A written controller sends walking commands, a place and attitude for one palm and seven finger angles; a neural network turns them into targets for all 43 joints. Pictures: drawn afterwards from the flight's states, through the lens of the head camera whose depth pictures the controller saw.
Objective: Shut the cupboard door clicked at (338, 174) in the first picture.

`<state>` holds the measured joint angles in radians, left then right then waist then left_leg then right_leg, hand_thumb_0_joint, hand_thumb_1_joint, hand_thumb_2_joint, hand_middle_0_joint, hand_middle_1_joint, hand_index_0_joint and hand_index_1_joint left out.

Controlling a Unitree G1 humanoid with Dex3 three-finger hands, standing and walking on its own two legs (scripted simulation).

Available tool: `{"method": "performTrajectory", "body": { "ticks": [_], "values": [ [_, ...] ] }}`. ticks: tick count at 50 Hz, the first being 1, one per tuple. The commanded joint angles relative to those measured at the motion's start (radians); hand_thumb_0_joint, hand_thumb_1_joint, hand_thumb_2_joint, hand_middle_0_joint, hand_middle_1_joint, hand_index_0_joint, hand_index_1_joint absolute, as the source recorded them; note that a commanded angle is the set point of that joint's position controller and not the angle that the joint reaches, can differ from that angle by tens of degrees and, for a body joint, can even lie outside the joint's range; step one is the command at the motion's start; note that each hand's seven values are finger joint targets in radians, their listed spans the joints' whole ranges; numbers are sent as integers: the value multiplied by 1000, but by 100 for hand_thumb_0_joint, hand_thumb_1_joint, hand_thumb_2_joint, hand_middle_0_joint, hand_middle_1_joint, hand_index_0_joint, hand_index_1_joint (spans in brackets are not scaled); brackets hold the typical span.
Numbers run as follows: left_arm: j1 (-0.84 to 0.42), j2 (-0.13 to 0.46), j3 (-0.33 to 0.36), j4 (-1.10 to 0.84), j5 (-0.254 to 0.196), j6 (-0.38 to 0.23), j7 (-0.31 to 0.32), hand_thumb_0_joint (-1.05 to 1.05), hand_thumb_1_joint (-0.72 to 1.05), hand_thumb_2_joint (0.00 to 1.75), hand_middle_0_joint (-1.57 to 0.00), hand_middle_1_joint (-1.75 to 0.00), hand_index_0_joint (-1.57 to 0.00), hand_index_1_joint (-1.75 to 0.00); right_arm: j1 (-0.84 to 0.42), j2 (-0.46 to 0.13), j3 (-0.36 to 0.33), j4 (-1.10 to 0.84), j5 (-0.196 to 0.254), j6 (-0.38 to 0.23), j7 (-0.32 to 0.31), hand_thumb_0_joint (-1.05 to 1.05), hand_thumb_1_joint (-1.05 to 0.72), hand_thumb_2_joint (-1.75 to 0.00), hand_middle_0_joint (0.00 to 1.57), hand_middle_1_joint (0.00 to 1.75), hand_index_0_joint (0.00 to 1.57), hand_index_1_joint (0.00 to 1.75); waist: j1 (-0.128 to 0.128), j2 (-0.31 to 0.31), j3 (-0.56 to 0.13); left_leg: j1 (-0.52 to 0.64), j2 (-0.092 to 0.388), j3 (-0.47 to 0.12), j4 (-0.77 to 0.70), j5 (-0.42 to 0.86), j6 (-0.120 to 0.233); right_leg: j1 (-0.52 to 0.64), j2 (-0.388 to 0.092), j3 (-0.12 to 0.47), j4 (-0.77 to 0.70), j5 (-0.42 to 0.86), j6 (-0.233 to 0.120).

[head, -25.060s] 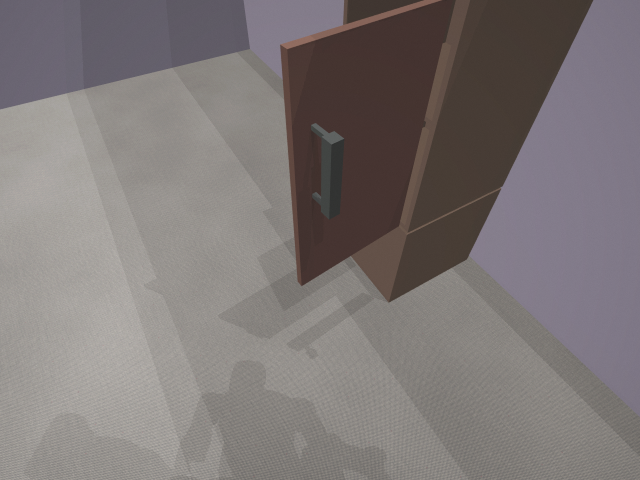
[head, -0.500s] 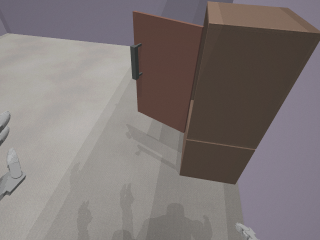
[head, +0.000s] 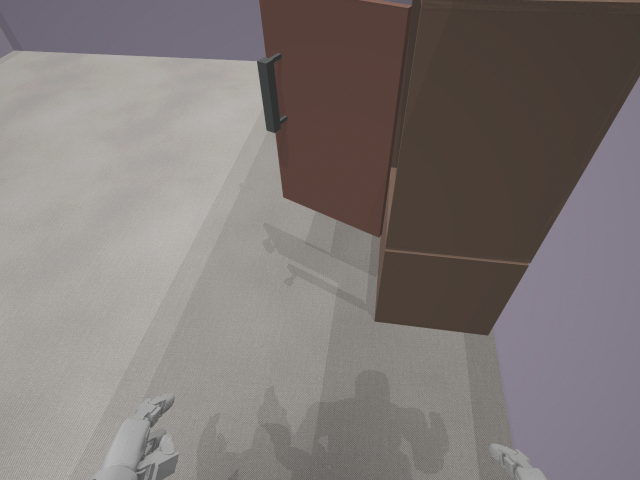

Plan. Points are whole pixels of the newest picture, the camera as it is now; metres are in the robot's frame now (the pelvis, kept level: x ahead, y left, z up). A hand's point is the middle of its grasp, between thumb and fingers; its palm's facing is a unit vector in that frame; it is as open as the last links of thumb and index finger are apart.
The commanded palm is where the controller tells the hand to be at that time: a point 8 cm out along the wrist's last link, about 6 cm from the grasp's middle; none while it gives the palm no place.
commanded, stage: let the arm hang, fingers relaxed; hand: left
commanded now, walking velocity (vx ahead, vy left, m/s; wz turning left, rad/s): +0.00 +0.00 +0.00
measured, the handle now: (275, 93) +0.95 +0.14 +0.04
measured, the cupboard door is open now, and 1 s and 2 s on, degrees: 66 66 66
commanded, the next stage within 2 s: look to check the result in 0.90 s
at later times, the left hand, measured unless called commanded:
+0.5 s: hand out of the picture -0.04 +0.18 -0.16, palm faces +0.02 -0.97 -0.23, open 7.3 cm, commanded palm none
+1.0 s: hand out of the picture +0.00 +0.17 -0.16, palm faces +0.03 -0.98 -0.18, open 7.3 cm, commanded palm none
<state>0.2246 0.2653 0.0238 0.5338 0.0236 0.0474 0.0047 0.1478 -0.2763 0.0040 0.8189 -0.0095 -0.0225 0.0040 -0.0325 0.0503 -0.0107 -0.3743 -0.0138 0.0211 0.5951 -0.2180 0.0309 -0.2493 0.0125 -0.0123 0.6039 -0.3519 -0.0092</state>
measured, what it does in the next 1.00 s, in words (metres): stands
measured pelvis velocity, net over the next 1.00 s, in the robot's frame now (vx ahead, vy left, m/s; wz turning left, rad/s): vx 0.02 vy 0.00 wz -0.01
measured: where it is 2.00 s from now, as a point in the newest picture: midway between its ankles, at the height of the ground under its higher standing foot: outside the picture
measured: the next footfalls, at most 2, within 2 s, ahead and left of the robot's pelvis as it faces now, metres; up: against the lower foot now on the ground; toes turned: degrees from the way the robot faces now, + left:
none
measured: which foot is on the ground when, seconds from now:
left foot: down 0.00-1.00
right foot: down 0.00-1.00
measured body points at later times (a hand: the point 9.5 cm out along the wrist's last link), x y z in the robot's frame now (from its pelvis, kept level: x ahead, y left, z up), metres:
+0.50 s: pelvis +0.00 -0.01 +0.01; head +0.01 -0.01 +0.46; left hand -0.04 +0.23 -0.14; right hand -0.02 -0.23 -0.15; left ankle +0.06 +0.10 -0.73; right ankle -0.02 -0.11 -0.73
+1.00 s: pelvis +0.02 +0.00 +0.01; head +0.02 +0.00 +0.46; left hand +0.00 +0.22 -0.15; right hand +0.01 -0.22 -0.15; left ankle +0.06 +0.10 -0.73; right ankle -0.02 -0.11 -0.73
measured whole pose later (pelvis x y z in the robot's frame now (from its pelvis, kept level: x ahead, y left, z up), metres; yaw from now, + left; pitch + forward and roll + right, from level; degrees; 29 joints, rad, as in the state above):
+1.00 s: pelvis +0.02 +0.00 +0.01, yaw +0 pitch -2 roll +0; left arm 0.31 0.14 0.01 1.14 0.01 0.00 0.03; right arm 0.30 -0.14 -0.01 1.12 -0.01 0.00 -0.04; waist -0.01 0.00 0.02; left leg -0.23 -0.01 0.02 0.42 -0.17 0.03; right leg -0.10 0.01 -0.01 0.40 -0.28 -0.01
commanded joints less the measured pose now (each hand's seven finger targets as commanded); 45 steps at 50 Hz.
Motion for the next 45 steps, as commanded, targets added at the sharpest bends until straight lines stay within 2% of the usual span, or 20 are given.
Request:
{"method": "performTrajectory", "body": {
  "ticks": [1, 2, 5, 6, 7, 8, 11, 12, 16, 21, 22, 26, 30, 32, 37, 45],
  "values": [
    [14, 103, 11, 119, -8, -32, 13, 0, 90, 90, -20, -30, -20, -30, 15, -98, -18, -22, -18, 20, -11, 0, -90, -90, 20, 30, 20, 30, 18, -55, 0, 100, 100, -136, -146, 122, -1, -34, -100, 104, -182, 76, -45],
    [22, 113, 10, 170, -7, -33, 15, 0, 90, 90, -20, -30, -20, -30, 21, -97, -17, -4, -17, 25, -13, 0, -90, -90, 20, 30, 20, 30, 23, -29, 7, 94, 101, -144, -165, 99, -1, -15, -92, 103, -198, 57, -41],
    [55, 81, 7, 309, -12, -45, 14, 0, 90, 90, -20, -30, -20, -30, 48, -60, -14, 68, -15, 26, -22, 0, -90, -90, 20, 30, 20, 30, 22, 40, -10, 128, 87, -120, -182, 45, -10, 8, -102, 128, -253, 51, -52],
    [67, 57, 23, 331, -8, -48, 15, 0, 90, 90, -20, -30, -20, -30, 62, -48, -20, 82, -18, 25, -25, 0, -90, -90, 20, 30, 20, 30, 23, 90, -21, 132, 90, -120, -187, 37, -8, 24, -104, 122, -263, 65, -57],
    [79, 67, 22, 356, -9, -50, 17, 0, 90, 90, -20, -30, -20, -30, 74, -53, -24, 96, -15, 27, -28, 0, -90, -90, 20, 30, 20, 30, 26, 63, -29, 149, 92, -120, -175, 55, -7, 37, -102, 121, -275, 85, -58],
    [76, 60, 16, 385, -12, -52, 16, 0, 90, 90, -20, -30, -20, -30, 85, -46, -24, 116, -13, 28, -30, 0, -90, -90, 20, 30, 20, 30, 21, 67, -21, 157, 95, -115, -177, 53, -10, 30, -108, 122, -287, 83, -59],
    [82, 57, 7, 453, -15, -51, 15, 0, 90, 90, -20, -30, -20, -30, 122, -42, -26, 164, -9, 31, -34, 0, -90, -90, 20, 30, 20, 30, 18, 43, 32, 151, 103, -121, -210, 4, -8, 9, -100, 114, -312, 39, -60],
    [89, 62, 7, 470, -15, -51, 16, 0, 90, 90, -20, -30, -20, -30, 134, -53, -29, 171, -6, 32, -36, 0, -90, -90, 20, 30, 20, 30, 19, 11, 54, 148, 108, -122, -214, 1, -6, 3, -95, 111, -322, 31, -59],
    [115, 42, 0, 534, -16, -51, 19, 0, 90, 90, -20, -30, -20, -30, 174, -38, -30, 218, -4, 32, -40, 0, -90, -90, 20, 30, 20, 30, 18, -44, 78, 155, 110, -119, -240, -27, -1, -3, -93, 106, -328, 10, -56],
    [151, 17, -6, 575, -17, -52, 25, 0, 90, 90, -20, -30, -20, -30, 201, -10, -26, 251, -3, 32, -42, 0, -90, -90, 20, 30, 20, 30, 20, -79, 96, 175, 108, -101, -241, -1, 0, -18, -95, 99, -331, 19, -50],
    [154, 19, -5, 577, -17, -52, 27, 0, 90, 90, -20, -30, -20, -30, 208, -8, -26, 255, -1, 32, -42, 0, -90, -90, 20, 30, 20, 30, 21, -65, 86, 174, 108, -102, -241, 11, 1, -7, -92, 101, -326, 27, -51],
    [170, -6, -7, 588, -16, -50, 30, 0, 90, 90, -20, -30, -20, -30, 215, 18, -22, 269, -3, 33, -42, 0, -90, -90, 20, 30, 20, 30, 23, -81, 133, 154, 105, -102, -256, -12, 1, -29, -91, 96, -322, 12, -45],
    [180, -22, -7, 589, -15, -51, 33, 0, 90, 90, -20, -30, -20, -30, 218, 35, -21, 276, -4, 32, -42, 0, -90, -90, 20, 30, 20, 30, 23, -66, 137, 154, 99, -97, -253, -6, -1, -38, -91, 97, -316, 15, -43],
    [180, -20, -4, 584, -14, -51, 34, 0, 90, 90, -20, -30, -20, -30, 224, 39, -21, 274, -2, 29, -42, 0, -90, -90, 20, 30, 20, 30, 25, -37, 126, 150, 102, -102, -259, 5, 1, -20, -87, 91, -303, 44, -42],
    [181, -30, 2, 583, -14, -54, 35, 0, 90, 90, -20, -30, -20, -30, 219, 41, -21, 274, -2, 19, -46, 0, -90, -90, 20, 30, 20, 30, 33, -31, 103, 153, 107, -109, -262, 58, 6, 22, -89, 77, -285, 110, -37],
    [166, -27, 3, 582, -16, -58, 36, 0, 90, 90, -20, -30, -20, -30, 211, 31, -23, 272, -3, 17, -48, 0, -90, -90, 20, 30, 20, 30, 25, -34, 101, 183, 105, -105, -249, 109, 4, 29, -94, 82, -294, 142, -36]
  ]
}}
